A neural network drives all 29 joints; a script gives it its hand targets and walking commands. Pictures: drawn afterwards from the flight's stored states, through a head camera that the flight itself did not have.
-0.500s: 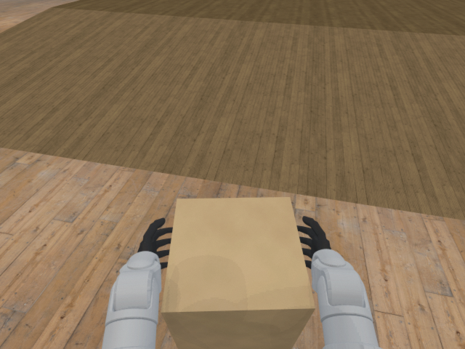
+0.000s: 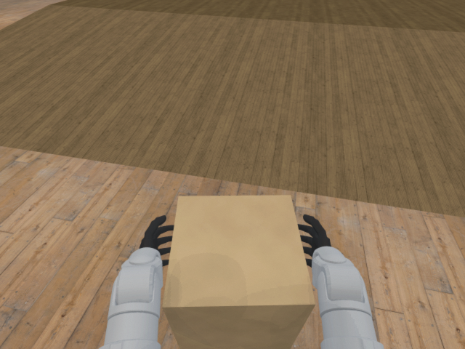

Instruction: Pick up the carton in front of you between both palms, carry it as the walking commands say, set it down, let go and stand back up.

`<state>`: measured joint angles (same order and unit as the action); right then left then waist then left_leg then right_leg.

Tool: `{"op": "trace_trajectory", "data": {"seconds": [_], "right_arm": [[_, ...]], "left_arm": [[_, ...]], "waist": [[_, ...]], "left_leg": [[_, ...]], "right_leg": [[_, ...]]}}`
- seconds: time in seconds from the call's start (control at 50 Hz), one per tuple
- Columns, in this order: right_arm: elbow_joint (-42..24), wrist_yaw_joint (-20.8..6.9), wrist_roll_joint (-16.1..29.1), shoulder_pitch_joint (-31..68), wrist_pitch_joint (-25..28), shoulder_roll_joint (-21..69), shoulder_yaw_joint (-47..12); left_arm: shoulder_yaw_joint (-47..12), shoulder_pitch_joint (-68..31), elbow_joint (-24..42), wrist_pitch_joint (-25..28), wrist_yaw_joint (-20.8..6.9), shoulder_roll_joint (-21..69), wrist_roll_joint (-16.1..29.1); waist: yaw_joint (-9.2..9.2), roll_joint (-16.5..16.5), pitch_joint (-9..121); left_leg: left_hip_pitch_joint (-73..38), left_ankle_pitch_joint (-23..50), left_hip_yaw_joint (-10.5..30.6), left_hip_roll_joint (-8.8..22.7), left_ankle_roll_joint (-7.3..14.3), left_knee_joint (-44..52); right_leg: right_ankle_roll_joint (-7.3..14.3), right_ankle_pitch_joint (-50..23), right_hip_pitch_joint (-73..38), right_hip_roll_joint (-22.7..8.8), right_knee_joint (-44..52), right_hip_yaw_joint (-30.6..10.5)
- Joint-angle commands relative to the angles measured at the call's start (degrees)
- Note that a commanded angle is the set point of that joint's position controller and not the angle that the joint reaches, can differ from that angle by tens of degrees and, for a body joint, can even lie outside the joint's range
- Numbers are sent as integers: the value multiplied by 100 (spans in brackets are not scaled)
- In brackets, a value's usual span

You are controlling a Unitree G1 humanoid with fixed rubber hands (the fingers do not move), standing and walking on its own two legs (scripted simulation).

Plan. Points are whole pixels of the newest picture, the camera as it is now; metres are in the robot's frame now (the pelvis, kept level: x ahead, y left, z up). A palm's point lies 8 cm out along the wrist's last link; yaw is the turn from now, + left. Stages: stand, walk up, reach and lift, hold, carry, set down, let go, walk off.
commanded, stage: hold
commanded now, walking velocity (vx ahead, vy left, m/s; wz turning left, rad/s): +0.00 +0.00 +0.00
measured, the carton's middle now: (235, 277) +0.29 +0.00 -0.02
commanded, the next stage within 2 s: carry in 0.46 s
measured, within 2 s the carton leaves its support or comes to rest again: neither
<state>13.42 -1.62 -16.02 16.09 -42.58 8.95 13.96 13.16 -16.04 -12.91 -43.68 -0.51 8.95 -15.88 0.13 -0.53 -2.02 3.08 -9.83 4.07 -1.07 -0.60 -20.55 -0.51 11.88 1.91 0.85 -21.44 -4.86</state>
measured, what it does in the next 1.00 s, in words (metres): walks ahead: left foot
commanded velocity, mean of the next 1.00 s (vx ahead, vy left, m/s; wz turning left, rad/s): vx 0.29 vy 0.00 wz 0.00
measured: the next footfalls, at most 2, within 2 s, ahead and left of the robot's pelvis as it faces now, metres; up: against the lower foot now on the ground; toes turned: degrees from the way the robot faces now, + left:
left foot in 0.94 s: +0.20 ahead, +0.09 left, +0.00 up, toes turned +8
right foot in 1.30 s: +0.48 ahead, -0.17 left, +0.00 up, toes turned -16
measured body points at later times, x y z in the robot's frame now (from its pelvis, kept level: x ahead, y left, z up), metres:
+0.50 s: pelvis +0.00 +0.00 +0.00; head -0.04 +0.00 +0.45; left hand +0.30 +0.15 +0.04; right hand +0.30 -0.15 +0.04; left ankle +0.03 +0.13 -0.75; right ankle +0.01 -0.13 -0.75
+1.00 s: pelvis +0.15 -0.01 -0.01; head +0.12 -0.01 +0.44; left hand +0.41 +0.14 +0.08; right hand +0.40 -0.17 +0.08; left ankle +0.17 +0.09 -0.75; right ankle +0.02 -0.11 -0.72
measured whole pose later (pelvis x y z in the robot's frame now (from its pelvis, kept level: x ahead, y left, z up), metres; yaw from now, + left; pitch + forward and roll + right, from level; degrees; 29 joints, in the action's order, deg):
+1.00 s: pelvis +0.15 -0.01 -0.01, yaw -3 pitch +5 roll +2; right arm -24.5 7.6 -2.8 1.4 -63.7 7.3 1.9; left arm 4.9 -0.4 26.6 -64.8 6.5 7.3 -2.9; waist -0.8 -2.2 10.2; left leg 19.6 -11.1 -12.4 0.2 2.6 -27.0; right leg -0.4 26.9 14.2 -3.7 -41.3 1.5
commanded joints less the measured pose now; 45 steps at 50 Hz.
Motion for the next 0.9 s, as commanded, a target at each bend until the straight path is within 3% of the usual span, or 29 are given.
{"op": "trace_trajectory", "data": {"seconds": [0.0,0.22,0.42,0.44,0.46,0.48,0.5,0.56,0.6,0.62,0.64,0.66,0.68,0.7,0.74,0.76,0.8,0.84,0.86,0.88], "right_arm": [[-326,-1196,1435,2570,104,4988,-3156],[-540,-1137,1487,2320,66,4979,-3255],[-475,-1128,1465,2433,91,4989,-3228],[-473,-1125,1575,2602,36,5015,-3401],[-671,-1109,1668,2714,14,5073,-3475],[-898,-1081,1824,2786,-36,5160,-3691],[-1004,-1051,1896,2741,-97,5243,-3819],[-1506,-919,2028,2602,-335,5135,-4098],[-1857,-805,2127,2364,-561,5092,-4339],[-2009,-731,2144,2257,-693,5062,-4435],[-2249,-645,2175,2220,-822,5042,-4538],[-2508,-561,2190,2217,-961,4991,-4596],[-2771,-504,2285,2354,-1118,4956,-4707],[-2867,-464,2400,2488,-1255,4927,-4759],[-3161,-367,2568,2186,-1486,4803,-4789],[-3224,-277,2609,1895,-1596,4740,-4754],[-3568,-45,2587,1263,-1778,4647,-4700],[-3955,189,2577,773,-1959,4585,-4654],[-4114,309,2572,592,-2048,4522,-4589],[-4205,429,2541,402,-2127,4432,-4488]], "left_arm": [[-3187,-2565,398,149,-1206,5170,1482],[-3247,-2352,630,146,-1203,5026,1501],[-3236,-2492,606,170,-1215,4997,1479],[-3330,-2729,592,128,-1211,5049,1609],[-3447,-2812,732,109,-1202,5105,1736],[-3679,-2958,1009,73,-1179,5187,1897],[-3811,-3069,1213,9,-1156,5229,1990],[-4245,-2856,1547,-256,-1082,5224,2187],[-4446,-2633,1893,-449,-1022,5138,2346],[-4511,-2577,2068,-568,-991,5084,2412],[-4582,-2591,2281,-687,-951,5035,2488],[-4590,-2440,2385,-826,-897,4928,2534],[-4413,-2103,2337,-970,-792,4721,2420],[-4294,-2056,2564,-1100,-681,4583,2320],[-4361,-1780,3047,-1347,-452,4598,2341],[-4401,-1675,3299,-1455,-331,4579,2383],[-4505,-1357,3789,-1661,-132,4514,2516],[-4550,-1021,4204,-1847,42,4410,2631],[-4520,-753,4321,-1934,135,4327,2644],[-4439,-559,4405,-2020,235,4215,2613]], "waist": [[-1,46,1352],[-8,-14,1316],[-23,8,1261],[-16,178,1474],[-29,253,1420],[-15,281,1304],[12,255,1252],[27,924,1689],[25,711,1954],[32,500,2016],[6,143,1910],[-94,-588,1690],[-239,-1650,1338],[-210,-1425,848],[-185,-719,1022],[-175,-586,1205],[-178,-774,1644],[-115,-834,1918],[-96,-713,2058],[-17,-439,2242]], "left_leg": [[-645,1014,-34,-438,-34,243],[-635,1110,-49,-480,-12,249],[-536,783,-70,-469,4,239],[120,-263,-153,634,39,-137],[335,-2132,42,502,85,47],[556,-3188,155,509,110,88],[715,-3478,311,611,145,274],[433,-2664,959,1216,432,622],[349,-2529,808,1219,526,342],[776,-2726,658,1090,478,259],[1570,-2834,335,855,360,-41],[2569,-2654,-276,439,127,-904],[3341,-1918,-981,43,-69,-2081],[3759,-1614,-804,324,-22,-2336],[3821,-1781,-794,438,35,-2039],[3594,-1630,-948,367,50,-1744],[2924,-1143,-1366,71,16,-1125],[1839,-493,-1699,-85,-4,-333],[830,-220,-1711,-73,12,-65],[-363,-147,-1450,169,122,4]], "right_leg": [[13,-1036,79,463,392,108],[-33,-1268,14,449,415,62],[-16,-906,107,439,410,64],[84,168,818,-609,48,-4],[171,1947,1210,-481,230,-225],[216,2989,1548,-407,123,-226],[133,3018,1763,-285,-19,-31],[2,1081,1750,-3,-1186,697],[76,816,1533,-54,-713,789],[123,1064,1059,-87,-428,718],[230,1598,503,-303,-12,344],[442,2415,34,-937,561,-629],[815,3154,-68,-1780,1335,-2065],[1103,2450,52,-2120,1395,-2372],[1161,979,-273,-2037,1131,-1960],[1076,344,-327,-1854,1001,-1565],[841,-593,-434,-1492,641,-737],[672,-392,-31,-1241,239,-107],[560,-239,575,-1100,-107,254],[418,-258,1397,-954,-699,581]]}}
